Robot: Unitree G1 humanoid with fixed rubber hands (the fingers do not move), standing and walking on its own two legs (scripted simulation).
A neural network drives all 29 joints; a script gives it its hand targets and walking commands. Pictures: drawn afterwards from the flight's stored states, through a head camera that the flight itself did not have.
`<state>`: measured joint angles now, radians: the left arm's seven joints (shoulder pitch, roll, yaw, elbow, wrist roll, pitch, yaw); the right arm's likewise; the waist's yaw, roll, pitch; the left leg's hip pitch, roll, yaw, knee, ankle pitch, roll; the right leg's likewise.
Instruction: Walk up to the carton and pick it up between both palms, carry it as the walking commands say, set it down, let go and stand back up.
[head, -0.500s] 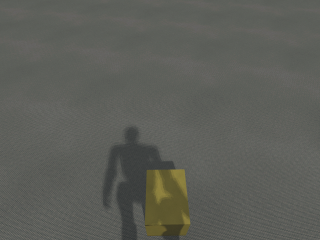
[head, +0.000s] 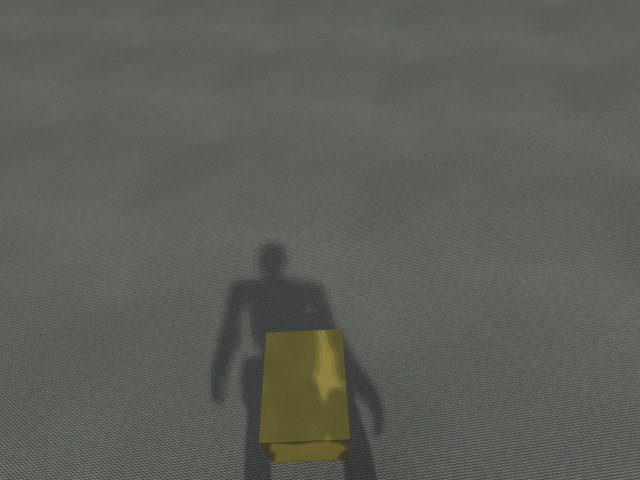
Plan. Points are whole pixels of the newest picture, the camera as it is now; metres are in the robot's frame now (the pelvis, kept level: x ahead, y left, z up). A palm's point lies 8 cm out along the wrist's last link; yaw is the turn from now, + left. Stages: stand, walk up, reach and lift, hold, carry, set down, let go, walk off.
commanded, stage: walk up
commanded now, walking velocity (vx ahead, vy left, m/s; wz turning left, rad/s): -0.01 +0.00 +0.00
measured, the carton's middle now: (307, 396) +0.44 +0.08 -0.65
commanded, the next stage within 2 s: none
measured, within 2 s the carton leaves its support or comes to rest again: neither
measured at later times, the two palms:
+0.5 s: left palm out of the picture +0.01 +0.27 -0.14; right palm out of the picture -0.01 -0.22 -0.14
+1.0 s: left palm out of the picture -0.04 +0.28 -0.14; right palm out of the picture +0.00 -0.20 -0.15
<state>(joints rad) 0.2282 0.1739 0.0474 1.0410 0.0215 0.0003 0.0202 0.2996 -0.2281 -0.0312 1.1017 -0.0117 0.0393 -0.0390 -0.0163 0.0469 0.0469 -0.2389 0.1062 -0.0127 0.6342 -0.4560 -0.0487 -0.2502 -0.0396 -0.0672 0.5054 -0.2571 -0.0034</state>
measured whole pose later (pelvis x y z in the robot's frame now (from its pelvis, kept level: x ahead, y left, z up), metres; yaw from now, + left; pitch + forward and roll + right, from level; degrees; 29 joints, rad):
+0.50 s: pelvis +0.00 +0.02 +0.00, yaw +0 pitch +0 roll +1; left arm 0.22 0.21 0.03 1.09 0.02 0.03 0.05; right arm 0.30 -0.18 -0.04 1.07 -0.01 0.01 -0.03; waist 0.01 -0.03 0.04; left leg -0.18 -0.05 0.12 0.45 -0.27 0.07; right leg -0.27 -0.09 -0.08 0.55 -0.30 0.01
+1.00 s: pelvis -0.01 +0.04 +0.00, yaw +2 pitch +0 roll +0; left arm 0.30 0.17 0.03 1.13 0.03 0.04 0.06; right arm 0.29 -0.19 -0.06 1.03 -0.01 0.03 -0.03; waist 0.00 0.02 0.03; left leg -0.23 -0.07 0.12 0.50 -0.29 0.10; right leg -0.27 -0.14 -0.12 0.54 -0.26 0.07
